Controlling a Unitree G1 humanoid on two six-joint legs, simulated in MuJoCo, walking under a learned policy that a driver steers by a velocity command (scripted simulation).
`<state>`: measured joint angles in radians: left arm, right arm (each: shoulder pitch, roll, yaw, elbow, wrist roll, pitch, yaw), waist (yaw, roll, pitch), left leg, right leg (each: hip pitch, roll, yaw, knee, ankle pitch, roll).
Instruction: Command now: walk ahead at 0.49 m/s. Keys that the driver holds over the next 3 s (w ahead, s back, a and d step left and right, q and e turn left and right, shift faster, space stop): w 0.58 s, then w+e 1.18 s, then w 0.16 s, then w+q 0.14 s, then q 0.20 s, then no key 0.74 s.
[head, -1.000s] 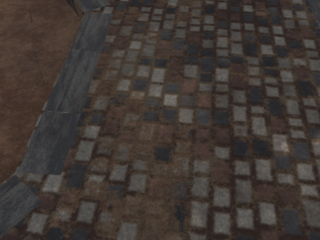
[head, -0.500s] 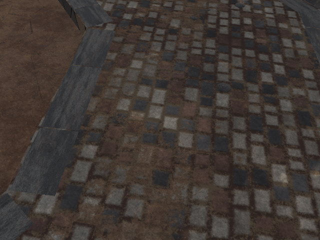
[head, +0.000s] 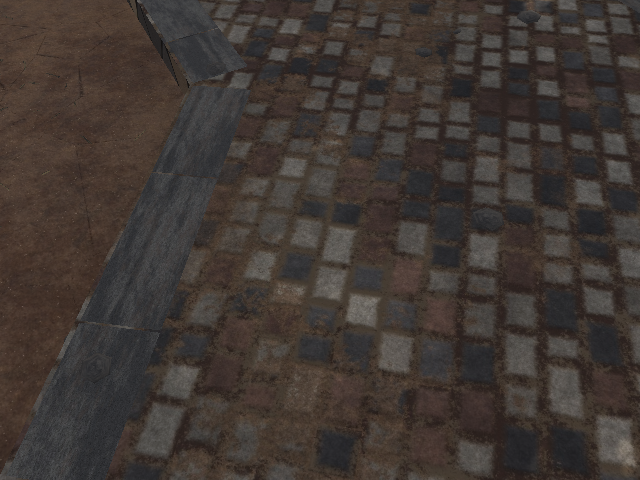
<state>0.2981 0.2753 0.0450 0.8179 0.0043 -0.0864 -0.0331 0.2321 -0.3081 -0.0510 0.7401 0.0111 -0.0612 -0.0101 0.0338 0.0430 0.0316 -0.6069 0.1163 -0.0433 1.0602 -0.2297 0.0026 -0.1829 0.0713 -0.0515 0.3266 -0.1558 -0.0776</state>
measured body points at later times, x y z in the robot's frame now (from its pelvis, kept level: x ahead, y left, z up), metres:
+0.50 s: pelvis +0.29 +0.07 +0.00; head +0.32 +0.08 +0.45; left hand +0.40 +0.34 -0.12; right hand +0.38 -0.21 -0.11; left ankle +0.32 +0.15 -0.74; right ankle +0.29 -0.09 -0.66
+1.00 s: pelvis +0.58 -0.01 -0.01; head +0.61 -0.03 +0.44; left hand +0.74 +0.24 -0.11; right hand +0.65 -0.30 -0.13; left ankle +0.55 +0.15 -0.66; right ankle +0.62 -0.09 -0.74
